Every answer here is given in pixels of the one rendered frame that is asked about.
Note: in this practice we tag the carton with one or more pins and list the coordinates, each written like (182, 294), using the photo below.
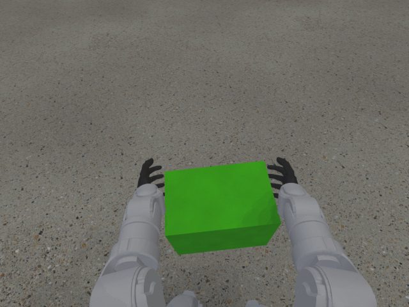
(219, 207)

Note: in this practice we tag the robot left forearm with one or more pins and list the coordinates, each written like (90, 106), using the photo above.
(138, 241)

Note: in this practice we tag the left robot shin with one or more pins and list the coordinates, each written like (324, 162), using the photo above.
(187, 292)

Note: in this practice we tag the robot right forearm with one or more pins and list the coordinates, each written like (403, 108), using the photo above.
(308, 230)

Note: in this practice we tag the left robot hand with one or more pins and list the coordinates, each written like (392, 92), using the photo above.
(146, 171)

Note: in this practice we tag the left robot upper arm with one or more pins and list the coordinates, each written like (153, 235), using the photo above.
(134, 287)

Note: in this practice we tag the robot left thigh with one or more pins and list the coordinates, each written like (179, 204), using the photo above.
(183, 300)

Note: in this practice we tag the right robot upper arm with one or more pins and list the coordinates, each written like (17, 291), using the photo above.
(320, 286)

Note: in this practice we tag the right robot hand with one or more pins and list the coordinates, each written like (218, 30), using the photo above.
(286, 170)

